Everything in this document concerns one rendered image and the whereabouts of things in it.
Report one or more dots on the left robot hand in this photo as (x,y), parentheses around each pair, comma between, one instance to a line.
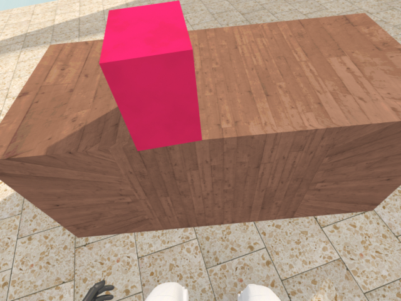
(97,289)

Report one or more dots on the pedestal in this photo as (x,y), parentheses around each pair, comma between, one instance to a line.
(298,118)

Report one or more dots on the robot thigh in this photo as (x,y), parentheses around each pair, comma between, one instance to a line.
(257,293)
(171,291)

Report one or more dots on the robot left thigh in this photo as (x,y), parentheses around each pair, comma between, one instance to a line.
(171,291)

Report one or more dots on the robot right thigh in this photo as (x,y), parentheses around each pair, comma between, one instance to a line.
(257,293)

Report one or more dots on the carton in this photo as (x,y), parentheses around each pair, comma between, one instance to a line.
(147,60)

